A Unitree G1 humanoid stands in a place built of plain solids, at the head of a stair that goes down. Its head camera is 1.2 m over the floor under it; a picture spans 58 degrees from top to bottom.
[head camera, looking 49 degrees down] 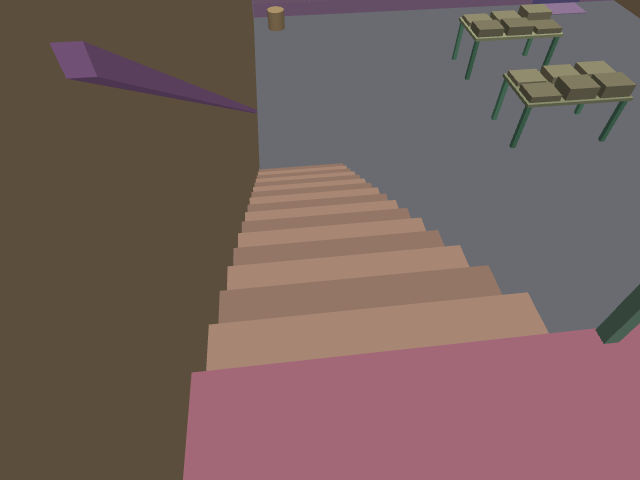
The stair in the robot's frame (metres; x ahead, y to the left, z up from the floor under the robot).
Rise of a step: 0.17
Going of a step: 0.27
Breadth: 1.21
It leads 7 degrees to the left of straight ahead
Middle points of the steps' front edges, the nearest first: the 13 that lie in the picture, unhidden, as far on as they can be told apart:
0.60 -0.23 0.00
0.87 -0.20 -0.19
1.14 -0.17 -0.36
1.40 -0.14 -0.53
1.67 -0.10 -0.71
1.94 -0.07 -0.88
2.20 -0.04 -1.05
2.47 -0.01 -1.23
2.73 0.02 -1.40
3.00 0.05 -1.57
3.27 0.08 -1.74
3.53 0.11 -1.92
3.80 0.14 -2.09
